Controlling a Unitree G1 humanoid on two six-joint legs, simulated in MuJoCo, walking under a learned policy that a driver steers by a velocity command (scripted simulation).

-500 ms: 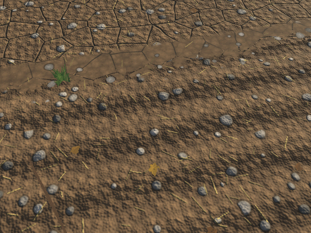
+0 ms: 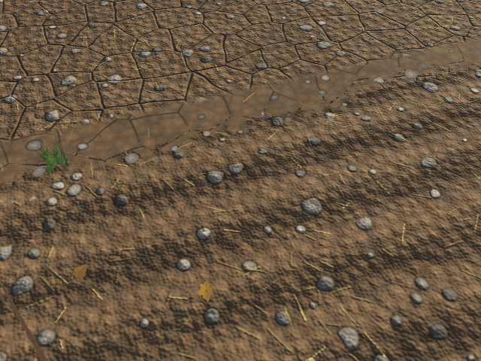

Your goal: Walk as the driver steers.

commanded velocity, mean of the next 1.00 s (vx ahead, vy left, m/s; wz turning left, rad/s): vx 0.00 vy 0.00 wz -0.02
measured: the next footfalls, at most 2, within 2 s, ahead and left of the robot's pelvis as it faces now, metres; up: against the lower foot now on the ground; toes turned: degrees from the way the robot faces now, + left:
left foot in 1.74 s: +0.21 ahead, +0.12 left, +0.00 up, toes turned +1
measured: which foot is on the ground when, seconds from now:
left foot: down 0.00-1.00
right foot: down 0.00-1.00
